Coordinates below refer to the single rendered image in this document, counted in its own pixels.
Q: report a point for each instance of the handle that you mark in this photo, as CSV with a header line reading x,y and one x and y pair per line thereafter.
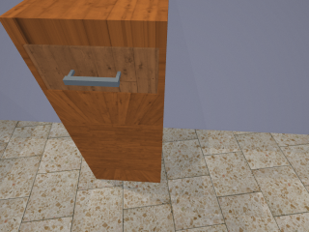
x,y
92,80

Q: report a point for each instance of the cabinet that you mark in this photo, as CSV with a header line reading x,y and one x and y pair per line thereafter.
x,y
119,134

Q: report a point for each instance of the drawer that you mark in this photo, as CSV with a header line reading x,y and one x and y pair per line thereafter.
x,y
139,66

